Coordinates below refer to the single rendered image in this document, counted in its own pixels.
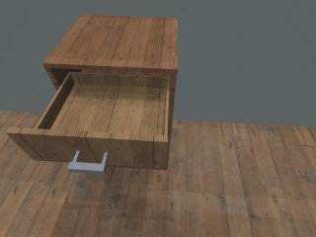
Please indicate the cabinet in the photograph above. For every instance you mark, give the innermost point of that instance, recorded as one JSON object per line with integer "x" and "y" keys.
{"x": 126, "y": 45}

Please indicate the handle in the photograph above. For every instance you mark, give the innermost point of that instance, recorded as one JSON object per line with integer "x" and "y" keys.
{"x": 88, "y": 168}

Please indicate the drawer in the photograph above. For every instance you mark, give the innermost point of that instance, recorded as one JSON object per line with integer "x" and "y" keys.
{"x": 122, "y": 114}

